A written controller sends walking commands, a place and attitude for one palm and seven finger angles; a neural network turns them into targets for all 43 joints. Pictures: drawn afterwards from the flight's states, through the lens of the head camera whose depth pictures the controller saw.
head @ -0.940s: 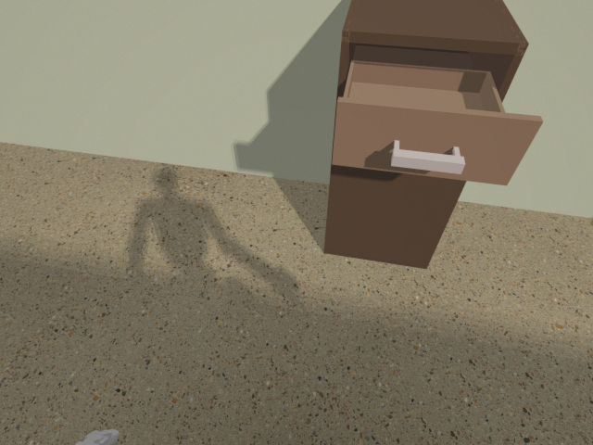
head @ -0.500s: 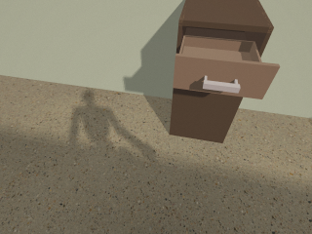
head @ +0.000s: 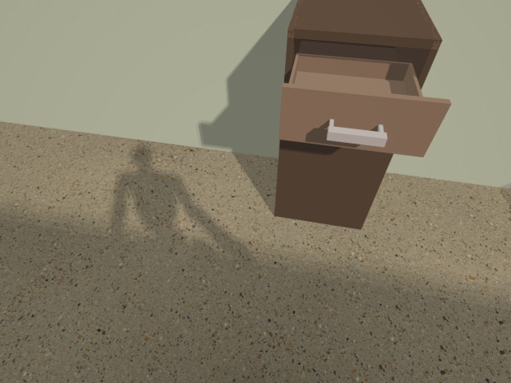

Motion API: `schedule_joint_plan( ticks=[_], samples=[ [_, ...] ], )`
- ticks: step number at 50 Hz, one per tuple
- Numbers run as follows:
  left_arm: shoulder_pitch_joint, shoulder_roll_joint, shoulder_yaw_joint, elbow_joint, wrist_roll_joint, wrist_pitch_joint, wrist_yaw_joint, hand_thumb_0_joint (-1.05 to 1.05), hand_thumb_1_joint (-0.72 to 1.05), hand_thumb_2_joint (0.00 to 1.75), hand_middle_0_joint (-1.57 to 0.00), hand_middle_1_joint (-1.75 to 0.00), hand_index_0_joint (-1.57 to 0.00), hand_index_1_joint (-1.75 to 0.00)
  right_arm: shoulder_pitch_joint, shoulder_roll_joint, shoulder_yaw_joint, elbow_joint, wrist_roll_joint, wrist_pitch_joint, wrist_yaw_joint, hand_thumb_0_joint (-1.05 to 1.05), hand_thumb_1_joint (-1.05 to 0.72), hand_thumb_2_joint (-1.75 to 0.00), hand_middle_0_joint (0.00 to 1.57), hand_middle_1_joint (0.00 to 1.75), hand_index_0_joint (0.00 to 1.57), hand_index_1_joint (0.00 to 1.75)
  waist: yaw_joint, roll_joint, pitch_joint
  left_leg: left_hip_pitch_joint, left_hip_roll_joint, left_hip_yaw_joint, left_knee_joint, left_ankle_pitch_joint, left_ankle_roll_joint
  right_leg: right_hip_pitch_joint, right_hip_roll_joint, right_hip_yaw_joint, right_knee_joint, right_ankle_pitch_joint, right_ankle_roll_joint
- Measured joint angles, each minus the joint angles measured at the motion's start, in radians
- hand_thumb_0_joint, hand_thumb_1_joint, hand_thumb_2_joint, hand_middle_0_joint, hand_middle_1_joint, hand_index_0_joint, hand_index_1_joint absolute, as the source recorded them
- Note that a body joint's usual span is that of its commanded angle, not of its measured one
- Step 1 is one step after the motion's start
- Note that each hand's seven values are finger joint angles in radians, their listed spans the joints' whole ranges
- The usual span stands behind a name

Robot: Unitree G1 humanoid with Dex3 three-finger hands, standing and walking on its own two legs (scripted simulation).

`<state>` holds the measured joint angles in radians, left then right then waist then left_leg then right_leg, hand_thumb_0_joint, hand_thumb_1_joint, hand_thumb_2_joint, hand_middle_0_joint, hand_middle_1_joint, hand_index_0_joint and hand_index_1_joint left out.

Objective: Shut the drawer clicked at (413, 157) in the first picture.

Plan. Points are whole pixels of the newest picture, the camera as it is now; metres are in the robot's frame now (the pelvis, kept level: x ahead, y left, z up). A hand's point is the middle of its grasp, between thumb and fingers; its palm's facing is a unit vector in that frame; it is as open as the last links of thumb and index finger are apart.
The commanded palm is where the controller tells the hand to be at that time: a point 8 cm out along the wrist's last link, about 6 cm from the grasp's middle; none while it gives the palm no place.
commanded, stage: look at it before walking up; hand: left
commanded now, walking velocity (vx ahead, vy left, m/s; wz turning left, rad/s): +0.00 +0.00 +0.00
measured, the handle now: (356, 131) +0.68 -0.21 +0.02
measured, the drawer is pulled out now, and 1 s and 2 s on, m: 0.29 0.29 0.29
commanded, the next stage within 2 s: walk to a spot facing it in 0.50 s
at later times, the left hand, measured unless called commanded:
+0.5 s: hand out of the picture +0.08 +0.25 -0.16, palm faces -0.03 -0.94 -0.34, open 7.3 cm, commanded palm none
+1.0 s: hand out of the picture +0.06 +0.19 -0.18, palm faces -0.12 -0.95 -0.28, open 7.3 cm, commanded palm none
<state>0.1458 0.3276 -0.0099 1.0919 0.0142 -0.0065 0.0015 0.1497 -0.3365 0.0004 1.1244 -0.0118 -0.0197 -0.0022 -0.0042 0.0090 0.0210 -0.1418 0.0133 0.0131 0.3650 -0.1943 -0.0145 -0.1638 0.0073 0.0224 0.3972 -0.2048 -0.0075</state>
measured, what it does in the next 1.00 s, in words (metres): stands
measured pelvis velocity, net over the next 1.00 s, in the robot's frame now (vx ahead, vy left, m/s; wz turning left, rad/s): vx -0.01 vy -0.01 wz -0.16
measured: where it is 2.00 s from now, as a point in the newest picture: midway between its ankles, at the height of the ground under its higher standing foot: outside the picture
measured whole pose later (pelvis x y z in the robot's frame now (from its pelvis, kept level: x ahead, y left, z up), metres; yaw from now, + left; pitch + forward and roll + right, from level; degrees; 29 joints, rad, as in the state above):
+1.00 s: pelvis -0.01 -0.01 -0.03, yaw -9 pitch -2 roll +1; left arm 0.25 0.22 0.03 0.95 0.03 0.04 0.00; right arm 0.15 -0.25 -0.05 0.98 -0.01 0.04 -0.02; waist 0.03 0.03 0.09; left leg -0.31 0.07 0.09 0.81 -0.46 -0.04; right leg -0.34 0.06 0.05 0.70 -0.32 -0.05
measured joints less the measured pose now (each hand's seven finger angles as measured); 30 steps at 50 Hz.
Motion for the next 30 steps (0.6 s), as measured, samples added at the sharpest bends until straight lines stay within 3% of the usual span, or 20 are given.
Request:
schedule_joint_plan(
  ticks=[30],
  samples=[
    [0.0, 0.005, 0.002, 0.001, 0.001, -0.003, 0.002, 0.0, 0.91, 0.9, -0.21, -0.3, -0.2, -0.3, -0.03, 0.005, 0.0, -0.003, 0.003, -0.005, -0.003, 0.01, -0.9, -0.9, 0.2, 0.3, 0.2, 0.3, 0.006, -0.01, 0.003, 0.025, -0.005, 0.005, -0.022, -0.006, 0.008, 0.027, -0.006, 0.006, -0.029, 0.0, 0.009]
  ],
)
